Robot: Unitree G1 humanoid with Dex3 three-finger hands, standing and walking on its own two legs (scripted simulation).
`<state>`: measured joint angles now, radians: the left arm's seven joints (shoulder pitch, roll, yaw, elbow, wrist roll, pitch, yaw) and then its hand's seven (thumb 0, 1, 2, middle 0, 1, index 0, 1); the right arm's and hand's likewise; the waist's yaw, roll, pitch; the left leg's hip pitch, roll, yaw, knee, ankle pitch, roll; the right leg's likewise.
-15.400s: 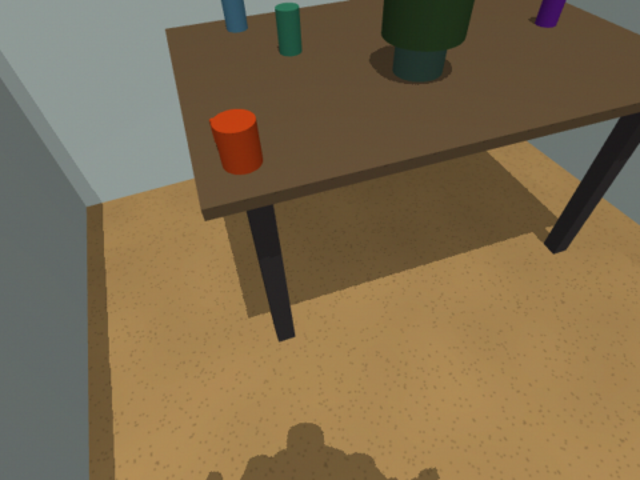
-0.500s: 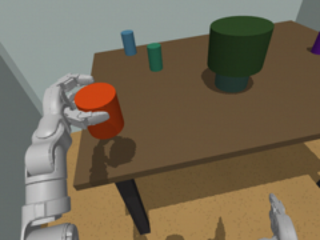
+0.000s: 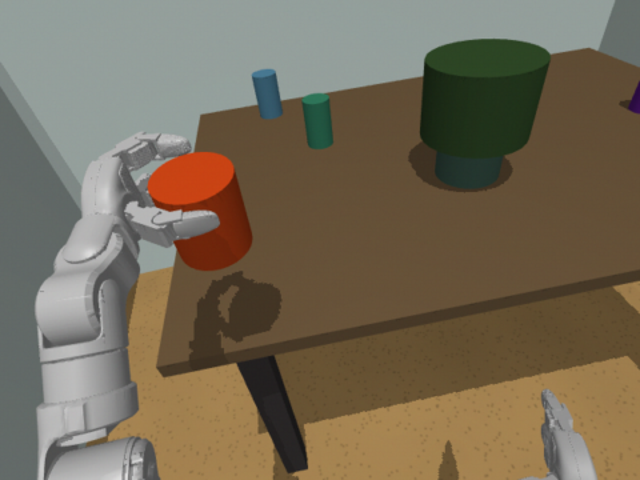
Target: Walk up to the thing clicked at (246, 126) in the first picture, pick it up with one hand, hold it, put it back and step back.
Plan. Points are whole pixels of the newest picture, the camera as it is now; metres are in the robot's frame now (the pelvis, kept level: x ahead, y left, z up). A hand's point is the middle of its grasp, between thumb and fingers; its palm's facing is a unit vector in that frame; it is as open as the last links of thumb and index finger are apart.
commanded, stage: hold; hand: left
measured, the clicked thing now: (200, 204) +0.37 +0.15 +0.23
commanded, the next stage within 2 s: none
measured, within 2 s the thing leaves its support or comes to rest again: neither
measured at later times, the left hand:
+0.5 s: hand (164, 172) +0.34 +0.17 +0.29, palm faces +0.13 -0.99 -0.01, open 11.6 cm
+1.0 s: hand (170, 181) +0.34 +0.16 +0.28, palm faces +0.14 -0.99 -0.01, open 11.6 cm
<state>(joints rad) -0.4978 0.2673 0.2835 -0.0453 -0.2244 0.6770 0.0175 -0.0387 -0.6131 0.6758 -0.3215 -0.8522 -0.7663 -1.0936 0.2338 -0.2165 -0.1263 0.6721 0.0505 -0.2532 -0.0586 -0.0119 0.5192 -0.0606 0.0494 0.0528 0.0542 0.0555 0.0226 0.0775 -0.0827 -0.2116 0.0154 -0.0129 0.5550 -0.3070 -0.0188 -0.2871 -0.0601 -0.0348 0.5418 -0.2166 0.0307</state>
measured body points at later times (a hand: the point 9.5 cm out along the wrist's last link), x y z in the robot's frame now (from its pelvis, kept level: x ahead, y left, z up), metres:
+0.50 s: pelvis +0.00 +0.00 +0.00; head -0.05 -0.03 +0.45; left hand +0.33 +0.22 +0.29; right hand +0.18 -0.25 -0.07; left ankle +0.00 +0.13 -0.73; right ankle +0.05 -0.14 -0.73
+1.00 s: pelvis +0.00 +0.00 +0.00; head -0.05 -0.03 +0.44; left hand +0.33 +0.22 +0.28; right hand +0.18 -0.25 -0.08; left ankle +0.00 +0.13 -0.73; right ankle +0.05 -0.14 -0.73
